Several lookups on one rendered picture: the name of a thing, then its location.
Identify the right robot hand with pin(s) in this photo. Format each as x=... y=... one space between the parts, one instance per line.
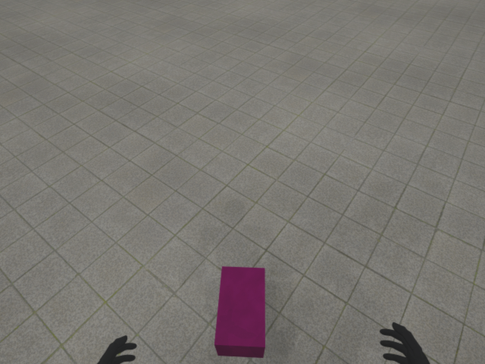
x=410 y=347

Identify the carton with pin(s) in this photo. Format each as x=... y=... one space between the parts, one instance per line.
x=240 y=328

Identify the left robot hand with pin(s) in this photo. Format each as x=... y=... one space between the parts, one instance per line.
x=118 y=346

